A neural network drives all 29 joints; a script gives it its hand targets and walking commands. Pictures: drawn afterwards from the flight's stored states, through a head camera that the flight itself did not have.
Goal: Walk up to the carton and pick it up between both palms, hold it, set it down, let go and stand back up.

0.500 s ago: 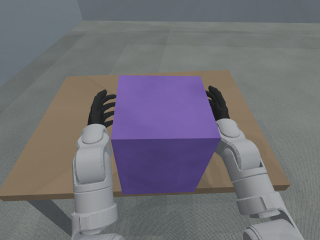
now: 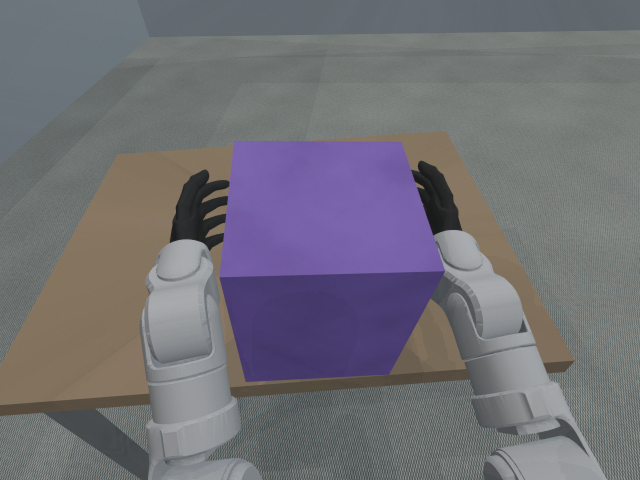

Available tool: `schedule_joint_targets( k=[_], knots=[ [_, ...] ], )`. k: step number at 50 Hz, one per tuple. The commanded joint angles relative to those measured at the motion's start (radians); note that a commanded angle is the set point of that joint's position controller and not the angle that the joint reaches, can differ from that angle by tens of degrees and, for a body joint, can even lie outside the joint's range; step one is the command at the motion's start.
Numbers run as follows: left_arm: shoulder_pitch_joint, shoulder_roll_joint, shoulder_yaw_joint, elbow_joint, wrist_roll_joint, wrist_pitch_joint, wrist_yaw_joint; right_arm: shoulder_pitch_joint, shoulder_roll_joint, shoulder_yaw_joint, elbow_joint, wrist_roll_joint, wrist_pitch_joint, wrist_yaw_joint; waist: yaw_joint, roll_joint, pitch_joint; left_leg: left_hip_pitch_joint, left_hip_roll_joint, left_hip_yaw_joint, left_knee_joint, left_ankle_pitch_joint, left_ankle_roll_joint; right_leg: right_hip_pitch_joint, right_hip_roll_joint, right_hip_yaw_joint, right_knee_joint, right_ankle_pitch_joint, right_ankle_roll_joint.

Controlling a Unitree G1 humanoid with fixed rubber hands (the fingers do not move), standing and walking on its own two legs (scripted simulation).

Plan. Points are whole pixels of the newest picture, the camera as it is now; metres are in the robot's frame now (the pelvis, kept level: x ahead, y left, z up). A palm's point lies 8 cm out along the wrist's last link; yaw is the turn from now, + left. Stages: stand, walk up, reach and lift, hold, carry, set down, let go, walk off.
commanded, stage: reach and lift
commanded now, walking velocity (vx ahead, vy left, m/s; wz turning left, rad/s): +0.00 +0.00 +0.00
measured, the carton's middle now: (319, 268) +0.34 +0.01 +0.13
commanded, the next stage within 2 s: hold in 0.32 s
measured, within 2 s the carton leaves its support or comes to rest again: neither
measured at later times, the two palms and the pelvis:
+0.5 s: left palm (205, 246) +0.35 +0.13 +0.17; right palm (447, 237) +0.35 -0.15 +0.15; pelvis -0.03 +0.00 +0.00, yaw -1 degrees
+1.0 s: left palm (202, 248) +0.34 +0.13 +0.18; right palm (449, 239) +0.34 -0.14 +0.15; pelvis -0.01 +0.00 +0.00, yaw +0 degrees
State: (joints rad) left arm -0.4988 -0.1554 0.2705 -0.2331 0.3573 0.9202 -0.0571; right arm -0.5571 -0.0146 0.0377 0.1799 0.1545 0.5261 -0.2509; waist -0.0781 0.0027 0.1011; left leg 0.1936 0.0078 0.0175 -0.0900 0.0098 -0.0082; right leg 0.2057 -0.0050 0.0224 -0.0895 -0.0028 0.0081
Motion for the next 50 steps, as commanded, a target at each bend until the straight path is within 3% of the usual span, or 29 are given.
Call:
schedule_joint_targets(
  k=[1,8,12,16,19,24,26,28,31,35,39,44,47,50],
  knots=[
    [-0.422,-0.284,-0.369,-0.151,-0.192,0.009,-0.157,-0.453,0.359,0.305,-0.238,0.111,-0.034,0.044,-0.005,0.008,-0.343,0.059,-0.04,0.019,0.028,0.456,-0.028,0.179,0.039,-0.008,0.084,0.506,0.07],
    [-0.543,-0.325,-0.422,-0.121,-0.222,-0.054,-0.135,-0.563,0.386,0.31,-0.278,0.089,-0.06,0.061,-0.007,0.002,-0.428,0.044,-0.017,0.02,0.001,0.223,0.003,0.082,0.035,-0.03,0.081,0.252,0.07],
    [-0.589,-0.305,-0.361,0.007,-0.184,-0.092,-0.121,-0.575,0.373,0.234,-0.172,0.026,-0.066,0.083,0.002,-0.02,-0.372,-0.007,-0.009,0.031,-0.022,0.001,0.024,-0.012,0.034,-0.045,0.065,0.017,0.071],
    [-0.613,-0.272,-0.24,0.164,-0.125,-0.121,-0.128,-0.573,0.346,0.133,-0.012,-0.051,-0.074,0.116,0.017,-0.028,-0.309,-0.022,-0.016,0.051,-0.012,-0.09,0.038,-0.094,0.041,-0.058,0.044,-0.142,0.069],
    [-0.632,-0.282,-0.222,0.198,-0.12,-0.146,-0.129,-0.614,0.374,0.13,0.01,-0.058,-0.091,0.132,0.026,-0.02,-0.355,0.002,-0.02,0.049,-0.003,-0.023,0.043,-0.094,0.045,-0.049,0.042,-0.084,0.067],
    [-0.651,-0.368,-0.336,0.031,-0.174,-0.185,-0.095,-0.637,0.464,0.291,-0.098,0.033,-0.129,0.12,0.037,0.02,-0.611,0.076,-0.023,0.022,0.014,0.3,0.024,0.07,0.047,-0.03,0.102,0.326,0.057],
    [-0.592,-0.38,-0.376,0.001,-0.185,-0.17,-0.083,-0.593,0.457,0.331,-0.136,0.059,-0.126,0.106,0.024,0.025,-0.632,0.106,-0.025,0.011,0.037,0.409,0.005,0.105,0.052,-0.021,0.109,0.434,0.053],
    [-0.534,-0.362,-0.391,-0.009,-0.188,-0.143,-0.083,-0.537,0.432,0.333,-0.142,0.066,-0.113,0.093,0.009,0.027,-0.569,0.11,-0.026,0.006,0.05,0.437,-0.013,0.101,0.055,-0.022,0.101,0.45,0.053],
    [-0.473,-0.312,-0.379,-0.005,-0.183,-0.092,-0.1,-0.457,0.38,0.3,-0.11,0.065,-0.084,0.075,-0.01,0.023,-0.391,0.08,-0.028,0.009,0.05,0.378,-0.028,0.072,0.055,-0.022,0.073,0.375,0.054],
    [-0.48,-0.284,-0.348,-0.008,-0.18,-0.061,-0.131,-0.466,0.356,0.247,-0.11,0.061,-0.065,0.06,-0.023,0.016,-0.249,0.027,-0.028,0.012,0.028,0.249,-0.018,0.034,0.048,-0.024,0.052,0.249,0.056],
    [-0.528,-0.315,-0.384,-0.06,-0.207,-0.073,-0.136,-0.528,0.385,0.267,-0.194,0.07,-0.071,0.056,-0.015,0.009,-0.343,0.039,-0.023,0.013,0.019,0.208,-0.009,0.028,0.041,-0.027,0.058,0.2,0.052],
    [-0.57,-0.375,-0.469,-0.129,-0.243,-0.109,-0.095,-0.597,0.427,0.34,-0.315,0.08,-0.092,0.075,-0.006,0.002,-0.589,0.115,-0.013,0.004,0.032,0.299,0.002,0.025,0.044,-0.037,0.085,0.272,0.056],
    [-0.518,-0.365,-0.449,-0.09,-0.222,-0.098,-0.082,-0.546,0.405,0.349,-0.296,0.072,-0.08,0.081,-0.002,-0.011,-0.568,0.117,-0.011,0.0,0.038,0.308,0.003,0.042,0.048,-0.038,0.084,0.296,0.057],
    [-0.453,-0.309,-0.385,-0.037,-0.186,-0.068,-0.099,-0.458,0.38,0.314,-0.201,0.063,-0.056,0.076,-0.004,-0.016,-0.428,0.092,-0.015,0.009,0.017,0.257,0.004,0.062,0.046,-0.031,0.067,0.281,0.068]
  ],
)
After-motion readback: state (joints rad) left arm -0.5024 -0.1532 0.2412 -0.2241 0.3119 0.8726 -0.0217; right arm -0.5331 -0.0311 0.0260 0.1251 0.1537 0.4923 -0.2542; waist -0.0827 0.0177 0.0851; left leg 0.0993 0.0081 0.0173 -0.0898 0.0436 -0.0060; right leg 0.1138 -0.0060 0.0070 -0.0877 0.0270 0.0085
